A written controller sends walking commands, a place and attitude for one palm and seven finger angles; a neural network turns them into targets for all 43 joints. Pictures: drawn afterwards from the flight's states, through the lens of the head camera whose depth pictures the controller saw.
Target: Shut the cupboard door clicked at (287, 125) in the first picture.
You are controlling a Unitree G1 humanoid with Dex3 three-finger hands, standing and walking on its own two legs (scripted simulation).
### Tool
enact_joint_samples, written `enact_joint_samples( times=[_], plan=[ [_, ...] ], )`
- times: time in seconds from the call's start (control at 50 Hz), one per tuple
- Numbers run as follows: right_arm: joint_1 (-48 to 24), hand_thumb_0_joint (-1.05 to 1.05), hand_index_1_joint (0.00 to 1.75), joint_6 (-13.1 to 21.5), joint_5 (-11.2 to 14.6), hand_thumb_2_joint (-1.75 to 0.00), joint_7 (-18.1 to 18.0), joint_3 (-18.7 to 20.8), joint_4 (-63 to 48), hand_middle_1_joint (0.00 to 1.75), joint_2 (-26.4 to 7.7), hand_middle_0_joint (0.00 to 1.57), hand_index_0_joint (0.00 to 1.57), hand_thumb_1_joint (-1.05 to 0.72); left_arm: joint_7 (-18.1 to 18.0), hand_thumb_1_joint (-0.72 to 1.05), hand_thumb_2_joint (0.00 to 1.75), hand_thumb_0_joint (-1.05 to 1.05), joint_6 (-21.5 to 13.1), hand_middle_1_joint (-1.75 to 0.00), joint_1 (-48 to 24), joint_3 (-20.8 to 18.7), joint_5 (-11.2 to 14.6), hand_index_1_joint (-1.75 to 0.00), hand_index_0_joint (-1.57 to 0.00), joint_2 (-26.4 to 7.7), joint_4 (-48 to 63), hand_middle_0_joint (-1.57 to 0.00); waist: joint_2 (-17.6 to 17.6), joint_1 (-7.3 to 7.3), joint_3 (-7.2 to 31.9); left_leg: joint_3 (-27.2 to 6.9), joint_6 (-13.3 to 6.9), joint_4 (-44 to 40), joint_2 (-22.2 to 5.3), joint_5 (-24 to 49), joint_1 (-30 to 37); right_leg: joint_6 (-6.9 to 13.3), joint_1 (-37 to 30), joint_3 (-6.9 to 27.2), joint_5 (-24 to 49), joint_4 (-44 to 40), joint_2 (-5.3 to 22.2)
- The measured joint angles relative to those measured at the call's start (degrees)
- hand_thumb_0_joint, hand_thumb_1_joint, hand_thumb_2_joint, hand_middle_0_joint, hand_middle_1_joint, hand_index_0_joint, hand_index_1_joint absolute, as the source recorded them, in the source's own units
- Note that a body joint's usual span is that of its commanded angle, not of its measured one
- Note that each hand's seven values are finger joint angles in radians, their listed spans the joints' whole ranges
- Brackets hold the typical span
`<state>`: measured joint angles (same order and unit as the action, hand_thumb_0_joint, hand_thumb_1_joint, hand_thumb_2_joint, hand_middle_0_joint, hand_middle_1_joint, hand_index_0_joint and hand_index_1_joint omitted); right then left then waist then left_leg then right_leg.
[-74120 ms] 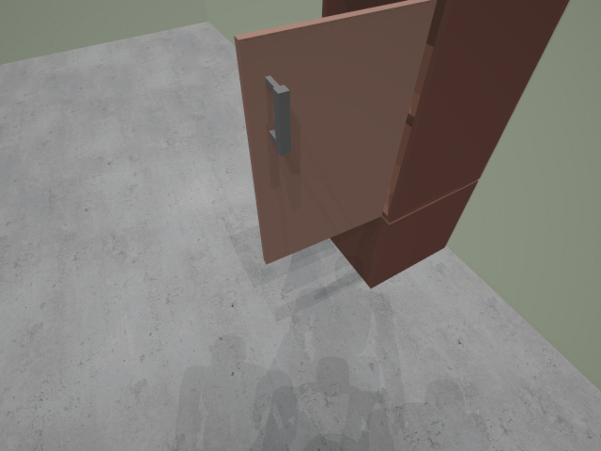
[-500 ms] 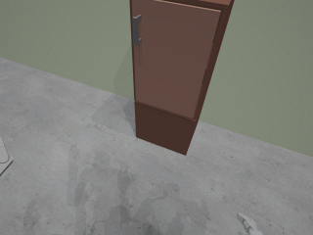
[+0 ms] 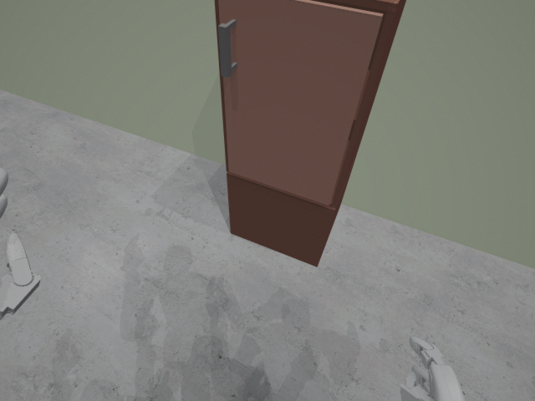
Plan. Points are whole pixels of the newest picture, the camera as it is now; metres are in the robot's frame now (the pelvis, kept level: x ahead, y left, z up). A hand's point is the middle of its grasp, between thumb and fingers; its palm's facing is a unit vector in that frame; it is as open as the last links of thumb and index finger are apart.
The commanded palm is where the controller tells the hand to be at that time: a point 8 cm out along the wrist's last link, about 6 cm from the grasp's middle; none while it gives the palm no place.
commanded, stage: stop stepping back and stand still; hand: left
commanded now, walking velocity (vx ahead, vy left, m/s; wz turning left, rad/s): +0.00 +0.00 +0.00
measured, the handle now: (229, 48) +0.88 +0.15 +0.12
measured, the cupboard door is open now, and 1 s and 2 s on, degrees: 0 0 0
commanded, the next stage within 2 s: let the arm hang, fingers relaxed in 0.80 s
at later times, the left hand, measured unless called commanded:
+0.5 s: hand out of the picture +0.17 +0.31 +0.16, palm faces +0.47 -0.79 -0.41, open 7.4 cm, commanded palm +0.11 +0.34 +0.18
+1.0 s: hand (25, 345) +0.17 +0.32 +0.04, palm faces +0.24 -0.85 -0.47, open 7.4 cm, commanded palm none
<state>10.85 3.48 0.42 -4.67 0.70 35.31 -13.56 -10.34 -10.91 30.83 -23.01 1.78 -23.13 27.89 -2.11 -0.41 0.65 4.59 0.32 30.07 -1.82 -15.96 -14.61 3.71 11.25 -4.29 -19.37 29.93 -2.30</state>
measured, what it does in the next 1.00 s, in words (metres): shifts its weight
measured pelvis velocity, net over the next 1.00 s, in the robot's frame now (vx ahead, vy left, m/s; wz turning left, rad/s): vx -0.04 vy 0.06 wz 0.02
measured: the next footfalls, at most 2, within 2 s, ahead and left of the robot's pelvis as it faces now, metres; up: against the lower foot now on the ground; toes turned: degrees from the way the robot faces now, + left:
none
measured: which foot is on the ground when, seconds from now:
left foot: down 0.00-1.00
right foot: down 0.00-1.00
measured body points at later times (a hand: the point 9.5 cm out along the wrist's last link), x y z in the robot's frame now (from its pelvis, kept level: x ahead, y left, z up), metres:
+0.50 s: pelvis -0.03 +0.04 +0.01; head -0.04 +0.05 +0.46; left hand +0.14 +0.35 +0.18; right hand +0.12 -0.19 -0.08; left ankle +0.00 +0.12 -0.73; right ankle -0.04 -0.07 -0.73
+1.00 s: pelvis -0.04 +0.06 +0.00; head -0.04 +0.03 +0.45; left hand +0.16 +0.36 +0.07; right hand +0.14 -0.19 -0.10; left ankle +0.00 +0.12 -0.73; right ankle -0.04 -0.07 -0.73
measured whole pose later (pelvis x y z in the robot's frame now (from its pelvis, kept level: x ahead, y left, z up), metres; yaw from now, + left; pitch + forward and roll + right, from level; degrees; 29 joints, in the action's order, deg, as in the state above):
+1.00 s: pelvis -0.04 +0.06 +0.00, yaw +1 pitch +1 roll -1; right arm 9.1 4.5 0.0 0.1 -0.8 41.0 -17.3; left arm -3.5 -2.9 19.6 -10.6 -0.1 -21.1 -1.6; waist 4.3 1.2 1.9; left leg 5.2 -4.3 30.7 1.4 -13.0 -19.0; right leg -0.2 14.9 -4.1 -15.9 29.9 1.1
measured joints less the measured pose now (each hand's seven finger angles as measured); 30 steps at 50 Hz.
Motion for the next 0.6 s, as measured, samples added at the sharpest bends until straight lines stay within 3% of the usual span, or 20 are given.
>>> enact_joint_samples(
  times=[0.18,0.42,0.6],
  plan=[
    [-0.5,0.01,0.30,-1.0,0.4,-0.90,0.5,-1.0,-2.7,0.30,1.2,0.20,0.20,-0.90,0.6,0.89,0.90,0.02,-0.1,-0.30,1.8,-1.2,1.0,-0.30,-0.22,-2.6,-0.4,-0.21,1.6,-1.47,1.2,0.4,-0.7,0.3,-0.4,0.3,-1.1,-0.6,0.1,0.5,1.7,-2.1,-0.4],
    [4.2,0.01,0.30,-0.6,-0.4,-0.90,0.0,-2.9,0.4,0.30,2.4,0.20,0.20,-0.90,0.6,0.89,0.90,0.02,1.6,-0.30,0.2,1.0,0.8,-0.30,-0.22,1.1,-3.6,-0.21,2.4,0.84,1.7,0.4,-2.7,-1.9,1.0,2.9,-1.4,-2.3,-0.2,0.3,4.9,-5.1,0.8],
    [3.9,0.01,0.30,1.1,-0.7,-0.90,0.0,-3.0,0.5,0.30,2.7,0.20,0.20,-0.90,0.5,0.89,0.90,0.02,0.9,-0.30,-1.2,0.7,0.2,-0.30,-0.21,1.0,-3.6,-0.21,2.2,0.00,1.4,0.6,-3.8,-4.0,2.2,4.7,-1.3,-3.4,0.1,0.4,6.3,-6.2,2.0]
  ],
)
